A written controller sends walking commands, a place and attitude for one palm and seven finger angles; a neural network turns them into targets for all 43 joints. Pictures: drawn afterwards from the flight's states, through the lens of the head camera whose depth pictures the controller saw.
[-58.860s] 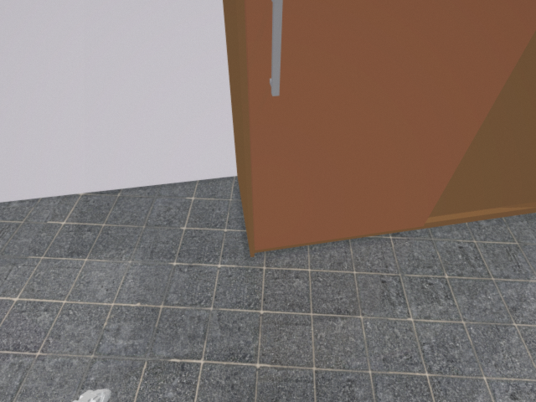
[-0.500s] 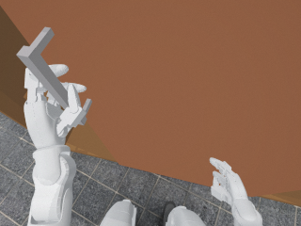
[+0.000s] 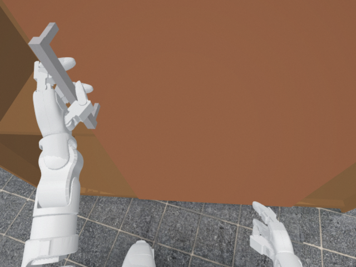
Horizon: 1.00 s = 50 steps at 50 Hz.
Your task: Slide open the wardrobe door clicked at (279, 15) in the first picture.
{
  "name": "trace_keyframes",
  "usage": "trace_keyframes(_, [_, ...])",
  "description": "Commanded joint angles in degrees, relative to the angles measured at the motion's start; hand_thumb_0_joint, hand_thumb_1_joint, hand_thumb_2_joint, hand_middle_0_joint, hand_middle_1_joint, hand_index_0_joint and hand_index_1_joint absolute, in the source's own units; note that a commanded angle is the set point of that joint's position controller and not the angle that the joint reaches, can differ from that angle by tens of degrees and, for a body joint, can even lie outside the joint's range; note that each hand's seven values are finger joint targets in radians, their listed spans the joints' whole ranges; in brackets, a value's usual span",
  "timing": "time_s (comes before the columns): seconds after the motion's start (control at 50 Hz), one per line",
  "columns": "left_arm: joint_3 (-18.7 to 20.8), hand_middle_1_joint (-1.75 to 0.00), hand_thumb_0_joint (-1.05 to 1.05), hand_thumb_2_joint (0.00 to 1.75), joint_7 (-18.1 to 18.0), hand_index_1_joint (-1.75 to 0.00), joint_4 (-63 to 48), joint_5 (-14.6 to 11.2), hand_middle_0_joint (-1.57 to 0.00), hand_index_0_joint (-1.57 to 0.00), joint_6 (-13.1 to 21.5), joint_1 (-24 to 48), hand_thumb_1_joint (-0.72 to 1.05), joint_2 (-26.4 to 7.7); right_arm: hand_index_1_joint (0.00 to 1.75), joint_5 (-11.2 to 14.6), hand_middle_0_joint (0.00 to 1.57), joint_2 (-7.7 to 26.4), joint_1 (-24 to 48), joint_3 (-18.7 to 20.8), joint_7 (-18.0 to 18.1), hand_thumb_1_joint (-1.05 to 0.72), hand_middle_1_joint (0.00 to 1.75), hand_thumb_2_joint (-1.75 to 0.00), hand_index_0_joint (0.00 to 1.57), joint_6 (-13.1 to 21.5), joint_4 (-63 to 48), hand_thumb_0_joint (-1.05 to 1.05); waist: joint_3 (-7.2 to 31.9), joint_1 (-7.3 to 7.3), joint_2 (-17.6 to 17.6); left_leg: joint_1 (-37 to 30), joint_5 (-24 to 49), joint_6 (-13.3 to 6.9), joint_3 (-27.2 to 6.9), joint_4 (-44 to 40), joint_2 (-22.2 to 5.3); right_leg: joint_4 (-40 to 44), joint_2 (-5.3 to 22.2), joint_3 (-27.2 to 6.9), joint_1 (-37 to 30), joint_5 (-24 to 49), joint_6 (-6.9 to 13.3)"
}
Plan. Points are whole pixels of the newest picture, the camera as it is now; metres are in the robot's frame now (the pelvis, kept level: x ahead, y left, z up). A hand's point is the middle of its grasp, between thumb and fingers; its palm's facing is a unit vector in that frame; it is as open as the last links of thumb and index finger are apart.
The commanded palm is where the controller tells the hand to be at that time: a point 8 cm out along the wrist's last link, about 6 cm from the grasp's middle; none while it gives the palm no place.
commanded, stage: step sideways, sliding the door along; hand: left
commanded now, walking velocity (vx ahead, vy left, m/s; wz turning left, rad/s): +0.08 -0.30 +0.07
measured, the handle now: (74, 84) +0.40 +0.26 +0.17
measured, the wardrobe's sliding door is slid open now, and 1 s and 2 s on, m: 0.51 0.55 0.55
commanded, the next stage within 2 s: stop walking and hold the door there in 0.74 s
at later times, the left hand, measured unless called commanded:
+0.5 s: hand (112, 102) +0.36 +0.17 +0.18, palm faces +0.47 -0.88 -0.08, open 6.6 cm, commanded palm +0.33 +0.13 +0.16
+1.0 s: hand (110, 103) +0.36 +0.17 +0.17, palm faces +0.62 -0.73 -0.29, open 6.9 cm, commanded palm +0.32 +0.18 +0.15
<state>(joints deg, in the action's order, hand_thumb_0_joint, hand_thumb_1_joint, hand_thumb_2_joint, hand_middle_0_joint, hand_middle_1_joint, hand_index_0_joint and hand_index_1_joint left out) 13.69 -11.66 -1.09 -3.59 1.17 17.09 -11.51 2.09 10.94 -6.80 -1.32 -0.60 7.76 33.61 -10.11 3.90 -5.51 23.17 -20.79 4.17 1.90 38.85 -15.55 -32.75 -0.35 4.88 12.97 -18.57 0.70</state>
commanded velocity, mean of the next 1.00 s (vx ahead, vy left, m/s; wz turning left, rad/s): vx -0.07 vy -0.22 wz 0.02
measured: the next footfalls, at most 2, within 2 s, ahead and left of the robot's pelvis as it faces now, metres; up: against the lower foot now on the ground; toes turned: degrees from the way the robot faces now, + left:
left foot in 0.16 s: +0.03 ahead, +0.10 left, +0.00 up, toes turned +9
right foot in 0.54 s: -0.03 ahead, -0.28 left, +0.00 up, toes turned -5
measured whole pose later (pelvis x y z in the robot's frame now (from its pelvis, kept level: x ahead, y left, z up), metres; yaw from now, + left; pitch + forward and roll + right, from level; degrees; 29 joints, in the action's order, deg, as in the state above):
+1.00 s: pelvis +0.03 -0.20 +0.02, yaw +2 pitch -2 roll -5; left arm 24.5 -6.1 19.2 -3.0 4.5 22.7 -29.9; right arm 2.9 11.5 -8.8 0.0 0.7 5.5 33.5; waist -11.3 6.6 -5.2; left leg 6.6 -16.5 8.2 7.5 27.0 -17.4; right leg -44.9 -0.1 6.3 26.6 -14.7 -2.3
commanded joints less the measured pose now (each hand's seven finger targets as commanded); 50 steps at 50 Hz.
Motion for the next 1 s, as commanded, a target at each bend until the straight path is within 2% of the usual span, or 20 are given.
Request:
trace_keyframes(0.0, [-14.98,-1.4,0.0,0.9,5.1,-1.4,-23.15,2.49,-0.45,-0.45,10.06,19.12,0.9,-4.87,0.3,0.03,0.2,4.06,4.77,2.84,3.5,-0.9,0.3,-0.9,0.2,3.34,-6.65,0.0,27.81,-1.76,21.28,5.78,-16.37,-1.44,-0.68,24.75,12.25,3.39,17.81,-16.07,-18.11,69.0,8.91])
trace_keyframes(0.1, [-10.75,-1.4,0.0,0.9,4.26,-1.4,-21.14,1.89,-0.45,-0.45,11.56,22.78,0.9,-7.25,0.3,-0.91,0.2,6.34,1.05,3.92,5.3,-0.9,0.3,-0.9,0.2,-0.02,-4.34,0.0,29.85,-5.53,10.12,-18.83,16.59,-2.14,3.41,-12.34,9.15,-8.12,10.26,-5.65,-5.99,46.05,4.0])
trace_keyframes(0.14, [-14.02,-1.4,0.0,0.9,5.81,-1.4,-20.61,1.08,-0.45,-0.45,11.16,22.15,0.9,-3.2,0.3,-1.13,0.2,9.49,0.64,5.58,4.24,-0.9,0.3,-0.9,0.2,-0.42,-5.93,0.0,33.44,-4.13,-10.86,-39.68,69.1,-14.01,-25.97,-15.15,-18.04,-26.15,0.97,-6.36,19.17,-15.26,-3.09])
trace_keyframes(0.18, [-12.96,-1.4,0.0,0.9,6.5,-1.4,-17.47,2.31,-0.45,-0.45,10.4,27.75,0.9,-3.71,0.3,-0.42,0.2,11.06,3.28,5.95,1.84,-0.9,0.3,-0.9,0.2,-0.59,-6.18,0.0,29.04,-4.3,-3.7,-30.21,44.11,-15.38,-18.1,-16.64,-17.08,-33.64,1.16,-10.88,19.23,-10.44,-1.79])
trace_keyframes(0.22, [-14.98,-1.4,0.0,0.9,7.27,-1.4,-23.46,1.69,-0.45,-0.45,10.58,35.93,0.9,-3.71,0.3,-1.29,0.2,8.43,3.59,4.7,2.13,-0.9,0.3,-0.9,0.2,1.0,-5.74,0.0,28.16,-4.77,-15.36,-33.32,49.6,-12.92,-11.66,-14.42,-12.6,-30.31,3.66,-8.72,21.89,-8.48,-2.1])
trace_keyframes(0.3, [-20.24,-1.4,0.0,0.9,8.56,-1.4,-11.69,1.45,-0.45,-0.45,6.7,34.97,0.9,2.21,0.3,-0.23,0.2,10.23,0.74,5.8,0.97,-0.9,0.3,-0.9,0.2,-0.17,-5.31,0.0,25.88,-5.56,-11.78,-24.8,40.39,-9.39,-0.74,-15.33,-6.42,-23.18,2.23,-2.18,12.73,0.92,-2.78])
trace_keyframes(0.46, [-16.68,-1.4,0.0,0.9,7.09,-1.4,-5.22,0.15,-0.45,-0.45,6.78,40.47,0.9,-2.47,0.3,0.69,0.2,10.47,-0.34,4.84,1.6,-0.9,0.3,-0.9,0.2,-0.7,-5.37,0.0,28.42,-5.95,-15.75,-23.79,35.75,-7.65,-0.52,-10.37,-4.41,-0.71,-0.87,3.73,-0.65,0.29,-2.74])
trace_keyframes(0.5, [-13.88,-1.4,0.0,0.9,6.57,-1.4,-5.15,0.57,-0.45,-0.45,7.53,40.78,0.9,-6.45,0.3,1.65,0.2,9.21,0.11,4.19,1.64,-0.9,0.3,-0.9,0.2,-0.62,-5.5,0.0,30.41,-5.03,-7.36,-21.23,33.21,-5.13,1.13,-3.0,-0.39,10.26,3.83,0.07,-7.89,18.12,-1.37])
trace_keyframes(0.54, [-9.87,-1.4,0.0,0.9,5.56,-1.4,-4.68,1.22,-0.45,-0.45,7.51,40.33,0.9,-13.15,0.3,1.92,0.2,6.75,1.82,3.39,2.77,-0.9,0.3,-0.9,0.2,-0.9,-5.42,0.0,30.06,-5.09,10.92,-4.03,3.63,-3.37,4.66,7.89,7.73,5.87,16.08,-8.94,-17.28,58.99,4.11])
trace_keyframes(0.58, [-6.15,-1.4,0.0,0.9,4.95,-1.4,-4.16,1.13,-0.45,-0.45,8.31,37.33,0.9,-16.81,0.3,1.98,0.2,7.03,1.48,3.53,3.86,-0.9,0.3,-0.9,0.2,-0.99,-4.23,0.0,31.6,-2.61,16.56,7.08,-13.92,-2.16,5.0,14.18,11.57,0.28,19.18,-9.68,-28.07,78.13,7.13])
trace_keyframes(0.6, [-6.28,-1.4,0.0,0.9,4.88,-1.4,-4.34,0.93,-0.45,-0.45,8.5,36.23,0.9,-15.87,0.3,2.06,0.2,7.48,1.28,3.94,4.39,-0.9,0.3,-0.9,0.2,-1.13,-4.22,0.0,30.49,-2.32,21.1,8.82,-13.61,-2.36,4.18,12.14,11.15,-2.05,18.27,-10.15,-30.08,78.11,7.66])
trace_keyframes(0.64, [-8.72,-1.4,0.0,0.9,4.53,-1.4,-7.43,0.21,-0.45,-0.45,8.71,38.38,0.9,-11.71,0.3,1.79,0.2,8.26,0.0,4.0,5.19,-0.9,0.3,-0.9,0.2,-0.93,-2.78,0.0,31.47,-5.56,14.34,-6.74,8.98,-3.62,3.55,-8.14,7.87,-12.71,13.79,-4.06,-20.04,68.14,3.76])
trace_keyframes(0.66, [-10.23,-1.4,0.0,0.9,5.07,-1.4,-10.93,-1.01,-0.45,-0.45,9.32,38.77,0.9,-9.33,0.3,1.54,0.2,9.81,-1.31,5.06,5.56,-0.9,0.3,-0.9,0.2,-0.81,-2.93,0.0,34.86,-7.84,1.95,-31.65,55.45,-8.19,-3.82,-12.04,-0.12,-23.1,7.68,0.42,1.22,46.95,-2.76])
trace_keyframes(0.68, [-11.84,-1.4,0.0,0.9,5.75,-1.4,-14.43,-1.32,-0.45,-0.45,10.1,39.21,0.9,-6.04,0.3,0.67,0.2,10.99,-1.66,6.19,4.32,-0.9,0.3,-0.9,0.2,-0.38,-3.82,0.0,36.57,-6.8,-14.71,-52.35,97.88,-15.12,-19.71,-7.0,-15.15,-34.51,0.1,-2.06,24.98,-7.96,-4.89])
trace_keyframes(0.72, [-11.37,-1.4,0.0,0.9,6.29,-1.4,-13.07,0.36,-0.45,-0.45,9.87,41.54,0.9,-5.11,0.3,0.94,0.2,11.78,1.38,6.36,1.09,-0.9,0.3,-0.9,0.2,-0.81,-5.1,0.0,32.35,-5.86,-6.83,-45.69,80.24,-14.27,-14.17,-8.41,-16.6,-35.9,1.94,-8.9,23.8,-19.94,-2.42])
trace_keyframes(0.82, [-9.0,-1.4,0.0,0.9,6.99,-1.4,-14.26,2.06,-0.45,-0.45,7.95,36.58,0.9,-8.82,0.3,0.44,0.2,11.19,-0.19,7.58,0.59,-0.9,0.3,-0.9,0.2,0.96,-6.03,0.0,28.38,-5.15,-16.03,-37.87,63.89,-8.78,2.62,-11.71,-7.71,-23.89,0.94,-1.45,17.48,-0.2,-2.51])
trace_keyframes(0.84, [21.02,-1.4,0.0,0.9,4.69,-1.4,10.78,4.02,-0.45,-0.45,6.96,20.87,0.9,-40.17,0.3,-0.66,0.2,14.94,-3.95,8.18,2.12,-0.9,0.3,-0.9,0.2,-1.29,-0.58,0.0,29.69,-3.7,-15.19,-37.04,64.8,-8.57,5.59,-13.39,-7.33,-25.88,-0.83,0.23,17.93,1.81,-4.12])
trace_keyframes(0.9, [7.73,-1.4,0.0,0.9,6.95,-1.4,2.5,2.9,-0.45,-0.45,8.27,26.62,0.9,-27.73,0.3,0.74,0.2,11.01,-0.8,6.06,2.15,-0.9,0.3,-0.9,0.2,-0.65,-6.11,0.0,25.22,-4.01,-21.0,-29.23,55.44,-7.25,9.24,-13.54,-5.78,-15.8,-0.8,2.76,12.85,2.69,-3.5])
trace_keyframes(0.94, [9.3,-1.4,0.0,0.9,6.79,-1.4,6.46,2.78,-0.45,-0.45,8.84,22.05,0.9,-29.5,0.3,1.21,0.2,10.93,-1.45,5.44,2.5,-0.9,0.3,-0.9,0.2,0.36,-5.66,0.0,23.12,-4.19,-22.52,-27.37,50.81,-5.42,11.34,-10.88,-4.18,-9.35,-1.38,4.45,9.14,4.74,-3.19])
trace_keyframes(0.98, [13.16,-1.4,0.0,0.9,6.31,-1.4,10.44,3.41,-0.45,-0.45,9.22,18.67,0.9,-34.08,0.3,1.78,0.2,11.37,-1.97,5.32,2.51,-0.9,0.3,-0.9,0.2,0.96,-5.37,0.0,25.52,-2.69,-13.61,-24.1,40.22,-3.99,11.46,1.7,-0.59,3.32,-1.13,4.42,-0.66,16.05,-2.97])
